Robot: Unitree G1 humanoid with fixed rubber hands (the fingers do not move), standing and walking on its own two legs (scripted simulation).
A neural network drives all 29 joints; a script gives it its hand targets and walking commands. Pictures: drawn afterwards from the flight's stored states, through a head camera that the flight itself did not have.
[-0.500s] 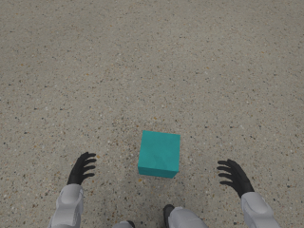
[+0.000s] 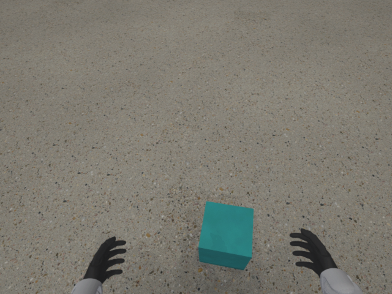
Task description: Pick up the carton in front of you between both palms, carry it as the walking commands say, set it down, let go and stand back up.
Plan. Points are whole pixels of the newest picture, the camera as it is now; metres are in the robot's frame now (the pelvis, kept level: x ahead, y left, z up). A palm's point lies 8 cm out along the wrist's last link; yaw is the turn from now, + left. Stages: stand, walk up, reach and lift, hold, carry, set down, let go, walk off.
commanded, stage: let go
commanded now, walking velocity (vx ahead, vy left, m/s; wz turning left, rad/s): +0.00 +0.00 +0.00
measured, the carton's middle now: (225, 236) +0.41 -0.10 -0.65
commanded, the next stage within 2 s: stand in 0.14 s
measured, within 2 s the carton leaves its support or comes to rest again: neither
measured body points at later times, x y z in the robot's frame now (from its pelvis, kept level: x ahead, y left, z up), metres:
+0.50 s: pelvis +0.00 -0.03 -0.01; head +0.01 -0.05 +0.44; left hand +0.13 +0.27 -0.08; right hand +0.15 -0.31 -0.11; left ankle -0.06 +0.11 -0.74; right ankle +0.00 -0.14 -0.74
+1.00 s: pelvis +0.00 -0.03 +0.00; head +0.00 -0.04 +0.45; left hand +0.11 +0.27 -0.10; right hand +0.14 -0.32 -0.11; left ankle -0.06 +0.11 -0.74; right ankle +0.00 -0.14 -0.74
